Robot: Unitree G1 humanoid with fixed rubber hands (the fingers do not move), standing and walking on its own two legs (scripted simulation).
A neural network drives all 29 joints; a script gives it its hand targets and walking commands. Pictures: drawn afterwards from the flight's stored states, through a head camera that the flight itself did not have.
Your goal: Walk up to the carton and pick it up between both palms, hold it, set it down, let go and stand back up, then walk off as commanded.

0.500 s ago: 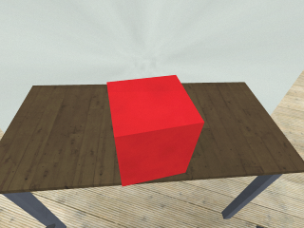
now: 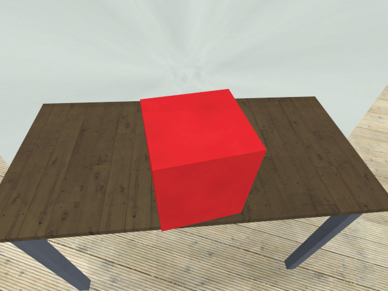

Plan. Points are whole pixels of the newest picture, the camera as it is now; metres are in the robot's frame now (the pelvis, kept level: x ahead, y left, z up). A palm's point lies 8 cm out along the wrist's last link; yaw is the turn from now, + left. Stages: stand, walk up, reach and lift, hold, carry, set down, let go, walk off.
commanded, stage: stand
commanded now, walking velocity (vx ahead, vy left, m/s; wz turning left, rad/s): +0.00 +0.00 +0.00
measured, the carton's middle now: (194, 160) +0.40 +0.01 +0.03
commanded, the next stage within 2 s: walk off in 0.56 s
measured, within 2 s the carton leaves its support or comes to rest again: neither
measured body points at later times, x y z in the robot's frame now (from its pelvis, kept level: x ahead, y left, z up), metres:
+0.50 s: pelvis +0.00 +0.00 +0.00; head +0.00 +0.01 +0.45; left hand +0.09 +0.31 -0.13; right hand +0.09 -0.31 -0.12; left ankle +0.03 +0.10 -0.75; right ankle -0.02 -0.14 -0.75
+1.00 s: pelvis -0.04 -0.02 -0.02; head +0.03 -0.02 +0.43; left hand +0.07 +0.31 -0.13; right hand +0.07 -0.35 -0.12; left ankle +0.03 +0.10 -0.74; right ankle -0.05 -0.14 -0.71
